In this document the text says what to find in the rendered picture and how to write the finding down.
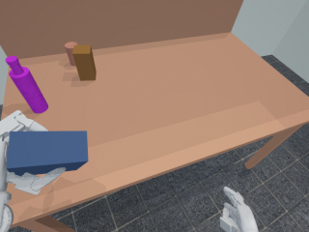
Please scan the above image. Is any robot left hand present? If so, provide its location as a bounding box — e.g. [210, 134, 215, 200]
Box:
[0, 110, 67, 195]

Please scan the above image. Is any sponge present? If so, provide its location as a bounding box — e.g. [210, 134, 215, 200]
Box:
[6, 130, 89, 177]

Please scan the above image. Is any table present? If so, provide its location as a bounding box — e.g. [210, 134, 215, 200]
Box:
[0, 0, 309, 232]

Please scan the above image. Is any robot left forearm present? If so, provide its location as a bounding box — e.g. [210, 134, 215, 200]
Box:
[0, 191, 14, 232]

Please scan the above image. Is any robot right hand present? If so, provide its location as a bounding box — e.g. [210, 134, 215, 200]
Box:
[220, 187, 259, 232]

